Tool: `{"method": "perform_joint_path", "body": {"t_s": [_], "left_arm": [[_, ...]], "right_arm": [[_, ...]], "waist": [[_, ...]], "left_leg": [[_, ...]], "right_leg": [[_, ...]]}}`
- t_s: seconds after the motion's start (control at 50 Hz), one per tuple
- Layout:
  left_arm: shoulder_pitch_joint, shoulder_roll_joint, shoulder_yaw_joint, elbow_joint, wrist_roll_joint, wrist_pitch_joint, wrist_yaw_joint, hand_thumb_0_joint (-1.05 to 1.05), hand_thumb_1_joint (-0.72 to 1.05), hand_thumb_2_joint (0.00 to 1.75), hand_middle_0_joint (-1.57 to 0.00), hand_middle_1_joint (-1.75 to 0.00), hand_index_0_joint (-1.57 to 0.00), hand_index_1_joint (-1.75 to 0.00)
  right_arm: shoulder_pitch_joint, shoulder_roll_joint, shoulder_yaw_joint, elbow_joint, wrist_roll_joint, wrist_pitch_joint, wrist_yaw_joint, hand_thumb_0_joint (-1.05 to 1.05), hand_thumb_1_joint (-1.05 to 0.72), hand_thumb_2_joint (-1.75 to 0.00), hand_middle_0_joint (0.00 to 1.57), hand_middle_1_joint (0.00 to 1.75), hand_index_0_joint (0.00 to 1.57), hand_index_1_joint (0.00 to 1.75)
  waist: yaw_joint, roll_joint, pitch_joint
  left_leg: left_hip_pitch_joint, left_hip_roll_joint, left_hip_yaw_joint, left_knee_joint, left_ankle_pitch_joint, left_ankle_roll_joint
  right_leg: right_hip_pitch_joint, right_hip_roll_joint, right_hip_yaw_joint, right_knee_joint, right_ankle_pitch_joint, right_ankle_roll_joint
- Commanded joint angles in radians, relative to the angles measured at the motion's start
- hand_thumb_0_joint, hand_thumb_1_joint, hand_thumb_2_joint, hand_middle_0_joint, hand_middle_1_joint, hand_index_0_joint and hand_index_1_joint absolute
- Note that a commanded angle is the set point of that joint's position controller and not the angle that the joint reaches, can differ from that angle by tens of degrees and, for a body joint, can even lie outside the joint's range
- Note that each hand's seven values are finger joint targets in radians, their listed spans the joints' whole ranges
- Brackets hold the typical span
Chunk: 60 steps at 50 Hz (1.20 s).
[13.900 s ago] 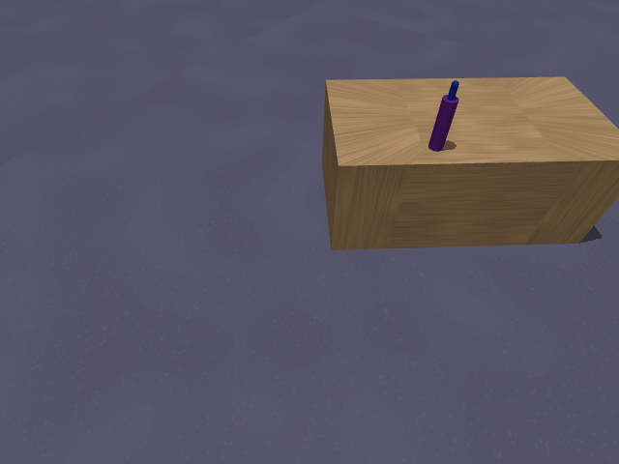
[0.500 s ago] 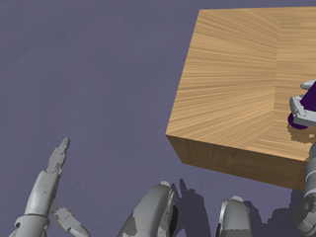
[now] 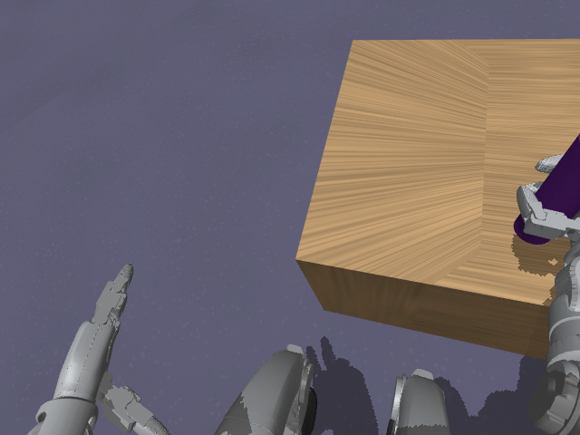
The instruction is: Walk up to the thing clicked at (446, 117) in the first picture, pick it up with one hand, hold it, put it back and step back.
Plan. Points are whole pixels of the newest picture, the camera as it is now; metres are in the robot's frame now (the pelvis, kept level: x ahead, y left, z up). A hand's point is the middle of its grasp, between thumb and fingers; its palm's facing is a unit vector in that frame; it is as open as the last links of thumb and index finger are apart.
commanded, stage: lift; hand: right
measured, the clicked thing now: (576, 179) +0.47 -0.24 +0.02
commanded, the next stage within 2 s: hold in 1.32 s
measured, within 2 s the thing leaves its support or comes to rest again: neither
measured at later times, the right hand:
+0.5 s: hand (569, 202) +0.41 -0.22 +0.06, palm faces +0.21 +0.98 -0.01, open 6.8 cm
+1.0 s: hand (565, 211) +0.37 -0.19 +0.11, palm faces +0.20 +0.98 +0.00, open 6.8 cm
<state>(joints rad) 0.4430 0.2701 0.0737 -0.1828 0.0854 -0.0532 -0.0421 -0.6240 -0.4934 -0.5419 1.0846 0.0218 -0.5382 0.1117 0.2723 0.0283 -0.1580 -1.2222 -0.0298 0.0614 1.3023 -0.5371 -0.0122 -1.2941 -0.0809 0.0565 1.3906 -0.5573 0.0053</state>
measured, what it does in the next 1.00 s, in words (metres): rises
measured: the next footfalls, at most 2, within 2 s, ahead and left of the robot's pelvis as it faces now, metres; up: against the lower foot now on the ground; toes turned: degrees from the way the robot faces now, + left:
none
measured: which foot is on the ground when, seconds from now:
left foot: down 0.00-1.00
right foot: down 0.00-1.00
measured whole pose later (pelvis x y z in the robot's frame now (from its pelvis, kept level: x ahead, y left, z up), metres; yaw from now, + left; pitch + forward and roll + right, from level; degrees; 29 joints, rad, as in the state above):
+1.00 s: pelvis +0.02 +0.01 +0.08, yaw -2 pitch +12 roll +1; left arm 0.41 0.21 0.08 0.15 0.01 -0.02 0.02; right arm -0.23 -0.20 -0.26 0.55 0.12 -0.37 0.03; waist 0.08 0.02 -0.11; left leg -0.74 0.01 0.00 0.99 -0.46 -0.01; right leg -0.77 -0.04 -0.02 1.00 -0.45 0.01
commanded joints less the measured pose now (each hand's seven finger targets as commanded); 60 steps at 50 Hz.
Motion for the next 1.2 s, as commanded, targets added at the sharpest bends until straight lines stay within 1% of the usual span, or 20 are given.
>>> {"method": "perform_joint_path", "body": {"t_s": [0.0, 0.06, 0.1, 0.2, 0.26, 0.28, 0.38, 0.42, 0.46, 0.66, 0.74, 0.76, 0.84, 0.92, 0.94, 0.96, 1.04, 1.1, 1.16, 1.18], "left_arm": [[0.076, 0.170, 0.142, -0.126, -0.010, -0.043, 0.025, 0.00, -0.54, 0.04, -0.05, -0.06, -0.06, -0.05], [0.036, 0.167, 0.135, -0.139, -0.011, -0.047, 0.026, 0.00, -0.54, 0.04, -0.05, -0.06, -0.06, -0.05], [0.058, 0.156, 0.131, -0.103, -0.014, -0.040, 0.026, 0.00, -0.54, 0.04, -0.05, -0.06, -0.06, -0.05], [0.036, 0.140, 0.107, -0.102, -0.018, -0.034, 0.026, 0.00, -0.54, 0.04, -0.05, -0.06, -0.06, -0.05], [0.037, 0.152, 0.127, -0.095, -0.021, -0.027, 0.028, 0.00, -0.55, 0.05, -0.05, -0.06, -0.05, -0.06], [0.047, 0.181, 0.156, -0.082, -0.026, -0.026, 0.033, 0.00, -0.55, 0.04, -0.05, -0.06, -0.06, -0.05], [0.051, 0.147, 0.142, -0.003, -0.038, -0.017, 0.036, 0.00, -0.56, 0.05, -0.05, -0.05, -0.05, -0.06], [0.031, 0.128, 0.124, 0.019, -0.045, -0.019, 0.038, 0.00, -0.56, 0.05, -0.05, -0.05, -0.05, -0.06], [0.006, 0.109, 0.110, -0.010, -0.047, -0.025, 0.038, 0.00, -0.55, 0.05, -0.05, -0.05, -0.05, -0.05], [0.002, 0.107, 0.105, 0.093, -0.064, -0.021, 0.062, 0.00, -0.54, 0.03, -0.05, -0.05, -0.06, -0.05], [-0.010, 0.118, 0.122, 0.134, -0.067, -0.021, 0.073, 0.00, -0.54, 0.04, -0.05, -0.05, -0.06, -0.05], [-0.016, 0.081, 0.083, 0.137, -0.066, -0.022, 0.070, 0.00, -0.54, 0.04, -0.05, -0.05, -0.05, -0.05], [-0.018, 0.072, 0.084, 0.188, -0.069, -0.019, 0.073, 0.00, -0.54, 0.04, -0.05, -0.05, -0.05, -0.05], [-0.054, 0.075, 0.075, 0.136, -0.075, -0.021, 0.074, 0.00, -0.54, 0.04, -0.05, -0.05, -0.05, -0.05], [-0.043, 0.082, 0.088, 0.152, -0.075, -0.019, 0.074, 0.00, -0.54, 0.04, -0.05, -0.05, -0.05, -0.05], [-0.041, 0.087, 0.088, 0.161, -0.078, -0.018, 0.075, 0.00, -0.54, 0.03, -0.05, -0.05, -0.05, -0.05], [-0.069, 0.117, 0.116, 0.128, -0.085, -0.014, 0.086, 0.00, -0.54, 0.03, -0.05, -0.05, -0.05, -0.05], [-0.038, 0.071, 0.086, 0.194, -0.085, -0.011, 0.082, 0.00, -0.54, 0.04, -0.05, -0.05, -0.05, -0.05], [-0.060, 0.077, 0.089, 0.183, -0.086, -0.015, 0.087, 0.00, -0.54, 0.04, -0.05, -0.05, -0.05, -0.05], [-0.049, 0.070, 0.083, 0.202, -0.085, -0.013, 0.084, 0.00, -0.55, 0.04, -0.05, -0.05, -0.05, -0.05]], "right_arm": [[-0.352, -0.202, 0.006, -0.272, 0.031, -0.094, 0.003, 0.00, -0.55, -1.35, 1.38, 1.46, 1.40, 1.46], [-0.382, -0.199, 0.011, -0.354, 0.037, -0.091, -0.004, 0.00, -0.55, -1.35, 1.38, 1.45, 1.39, 1.45], [-0.323, -0.144, 0.045, -0.327, 0.042, -0.080, -0.006, 0.00, -0.55, -1.36, 1.39, 1.47, 1.41, 1.47], [-0.307, -0.146, 0.045, -0.415, 0.046, -0.070, -0.022, 0.00, -0.57, -1.39, 1.41, 1.49, 1.43, 1.49], [-0.244, -0.057, 0.097, -0.429, 0.055, -0.052, -0.031, 0.00, -0.56, -1.36, 1.39, 1.47, 1.41, 1.47], [-0.268, -0.092, 0.078, -0.485, 0.060, -0.051, -0.036, 0.00, -0.54, -1.36, 1.38, 1.47, 1.40, 1.47], [-0.166, 0.023, 0.140, -0.479, 0.082, -0.015, -0.045, 0.00, -0.55, -1.35, 1.38, 1.46, 1.40, 1.46], [-0.141, -0.001, 0.132, -0.517, 0.079, -0.008, -0.050, 0.00, -0.56, -1.36, 1.39, 1.47, 1.41, 1.47], [-0.100, 0.072, 0.173, -0.532, 0.086, 0.001, -0.047, 0.00, -0.56, -1.35, 1.39, 1.46, 1.41, 1.46], [-0.065, 0.055, 0.184, -0.757, 0.109, 0.021, -0.065, 0.00, -0.50, -1.36, 1.39, 1.48, 1.41, 1.48], [-0.053, 0.082, 0.197, -0.799, 0.118, 0.031, -0.086, 0.00, -0.50, -1.35, 1.37, 1.47, 1.40, 1.47], [-0.009, 0.115, 0.227, -0.755, 0.110, 0.039, -0.086, 0.00, -0.51, -1.36, 1.39, 1.48, 1.41, 1.49], [0.064, 0.159, 0.252, -0.728, 0.111, 0.057, -0.083, 0.00, -0.52, -1.35, 1.39, 1.47, 1.41, 1.47], [0.064, 0.146, 0.250, -0.829, 0.119, 0.069, -0.083, 0.00, -0.51, -1.35, 1.38, 1.47, 1.40, 1.47], [0.104, 0.199, 0.286, -0.781, 0.120, 0.079, -0.079, 0.00, -0.50, -1.35, 1.38, 1.47, 1.40, 1.47], [0.086, 0.141, 0.245, -0.846, 0.126, 0.075, -0.085, 0.00, -0.50, -1.33, 1.37, 1.45, 1.39, 1.45], [0.061, 0.106, 0.223, -0.914, 0.128, 0.082, -0.100, 0.00, -0.50, -1.35, 1.38, 1.47, 1.40, 1.47], [0.126, 0.196, 0.281, -0.826, 0.129, 0.093, -0.098, 0.00, -0.53, -1.35, 1.39, 1.47, 1.41, 1.47], [0.071, 0.123, 0.245, -0.917, 0.128, 0.083, -0.101, 0.00, -0.52, -1.34, 1.38, 1.46, 1.40, 1.46], [0.143, 0.182, 0.292, -0.852, 0.121, 0.095, -0.097, 0.00, -0.53, -1.34, 1.38, 1.46, 1.40, 1.46]], "waist": [[-0.033, -0.317, -0.533], [-0.058, -0.330, -0.589], [-0.059, -0.314, -0.523], [-0.093, -0.288, -0.514], [-0.092, -0.250, -0.484], [-0.097, -0.246, -0.491], [-0.101, -0.170, -0.346], [-0.141, -0.174, -0.349], [-0.128, -0.104, -0.341], [-0.178, -0.137, -0.363], [-0.174, -0.092, -0.305], [-0.180, -0.087, -0.283], [-0.185, -0.075, -0.221], [-0.206, -0.076, -0.292], [-0.191, -0.056, -0.276], [-0.216, -0.077, -0.288], [-0.208, -0.047, -0.318], [-0.202, -0.027, -0.206], [-0.211, -0.066, -0.242], [-0.207, -0.070, -0.215]], "left_leg": [[0.202, -0.032, 0.003, -0.153, 0.303, 0.039], [0.247, -0.028, -0.003, -0.163, 0.326, 0.039], [0.238, -0.030, -0.001, -0.179, 0.307, 0.039], [0.307, -0.024, -0.011, -0.218, 0.323, 0.036], [0.352, -0.024, -0.005, -0.242, 0.328, 0.035], [0.367, -0.022, -0.006, -0.253, 0.323, 0.035], [0.387, -0.017, -0.011, -0.311, 0.287, 0.028], [0.409, -0.012, -0.017, -0.315, 0.294, 0.030], [0.456, -0.006, -0.036, -0.347, 0.288, 0.020], [0.541, 0.005, -0.041, -0.387, 0.335, 0.020], [0.556, 0.011, -0.049, -0.427, 0.290, 0.016], [0.559, 0.013, -0.054, -0.433, 0.299, 0.013], [0.555, 0.019, -0.057, -0.449, 0.294, 0.013], [0.614, 0.017, -0.047, -0.456, 0.328, 0.015], [0.613, 0.015, -0.037, -0.452, 0.340, 0.012], [0.631, 0.018, -0.042, -0.458, 0.352, 0.013], [0.680, 0.021, -0.048, -0.479, 0.389, 0.009], [0.648, 0.021, -0.042, -0.491, 0.357, 0.008], [0.669, 0.026, -0.053, -0.503, 0.366, 0.009], [0.662, 0.027, -0.053, -0.505, 0.370, 0.009]], "right_leg": [[0.548, 0.031, 0.022, -0.197, 0.387, -0.008], [0.588, 0.034, 0.013, -0.212, 0.405, -0.003], [0.585, 0.034, 0.011, -0.234, 0.389, 0.000], [0.596, 0.039, -0.001, -0.274, 0.372, -0.003], [0.621, 0.045, -0.004, -0.315, 0.371, -0.003], [0.633, 0.044, -0.004, -0.327, 0.362, -0.001], [0.609, 0.049, -0.016, -0.386, 0.292, -0.007], [0.623, 0.051, -0.023, -0.401, 0.307, -0.005], [0.604, 0.051, -0.028, -0.397, 0.276, -0.015], [0.731, 0.062, -0.047, -0.470, 0.327, -0.009], [0.723, 0.062, -0.049, -0.497, 0.271, -0.015], [0.718, 0.063, -0.055, -0.497, 0.279, -0.017], [0.711, 0.064, -0.060, -0.513, 0.275, -0.018], [0.763, 0.064, -0.058, -0.535, 0.314, -0.014], [0.773, 0.062, -0.054, -0.539, 0.328, -0.013], [0.779, 0.065, -0.059, -0.541, 0.342, -0.012], [0.815, 0.065, -0.061, -0.551, 0.373, -0.017], [0.784, 0.066, -0.063, -0.571, 0.343, -0.019], [0.817, 0.065, -0.070, -0.574, 0.349, -0.018], [0.814, 0.069, -0.073, -0.582, 0.352, -0.017]]}}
